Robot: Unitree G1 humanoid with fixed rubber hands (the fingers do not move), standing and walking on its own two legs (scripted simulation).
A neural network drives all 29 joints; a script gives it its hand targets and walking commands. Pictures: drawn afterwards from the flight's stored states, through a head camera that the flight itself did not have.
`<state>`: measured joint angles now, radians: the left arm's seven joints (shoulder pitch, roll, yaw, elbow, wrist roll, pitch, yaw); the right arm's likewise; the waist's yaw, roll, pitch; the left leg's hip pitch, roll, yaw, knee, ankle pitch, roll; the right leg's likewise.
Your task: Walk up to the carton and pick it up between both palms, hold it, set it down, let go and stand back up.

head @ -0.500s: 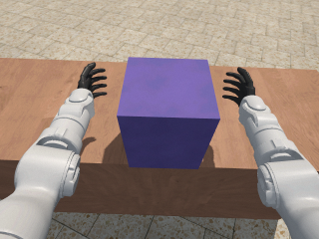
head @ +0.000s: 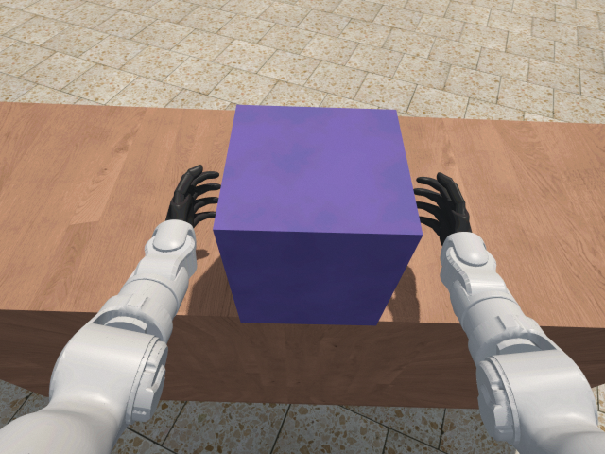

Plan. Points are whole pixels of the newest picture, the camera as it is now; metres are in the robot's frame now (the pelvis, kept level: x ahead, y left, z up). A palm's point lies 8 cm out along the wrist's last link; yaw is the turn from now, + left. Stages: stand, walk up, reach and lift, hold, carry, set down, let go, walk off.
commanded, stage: reach and lift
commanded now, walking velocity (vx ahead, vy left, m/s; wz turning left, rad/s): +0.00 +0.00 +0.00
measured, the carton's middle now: (312, 224) +0.42 -0.04 +0.04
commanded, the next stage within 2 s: none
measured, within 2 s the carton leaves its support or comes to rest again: leaves its support in 0.96 s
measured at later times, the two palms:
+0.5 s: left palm (200, 209) +0.45 +0.12 +0.04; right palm (426, 214) +0.41 -0.20 +0.05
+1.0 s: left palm (203, 202) +0.45 +0.11 +0.06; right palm (419, 199) +0.43 -0.19 +0.07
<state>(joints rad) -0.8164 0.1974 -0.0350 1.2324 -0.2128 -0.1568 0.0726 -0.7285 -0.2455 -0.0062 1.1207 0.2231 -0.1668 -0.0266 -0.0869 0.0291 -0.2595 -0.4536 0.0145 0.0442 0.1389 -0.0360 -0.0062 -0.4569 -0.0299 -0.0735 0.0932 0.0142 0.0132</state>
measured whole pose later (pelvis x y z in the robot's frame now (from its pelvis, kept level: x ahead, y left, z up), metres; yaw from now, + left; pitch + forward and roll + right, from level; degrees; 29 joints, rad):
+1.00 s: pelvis +0.02 +0.00 +0.00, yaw +0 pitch +21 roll +0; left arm -0.83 0.04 0.19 1.18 0.01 -0.15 0.14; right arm -0.79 -0.10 -0.22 1.12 -0.01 -0.16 -0.08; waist -0.07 0.02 -0.30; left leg -0.39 0.01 0.05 0.05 -0.02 0.00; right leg -0.39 -0.03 -0.07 -0.01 0.04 0.01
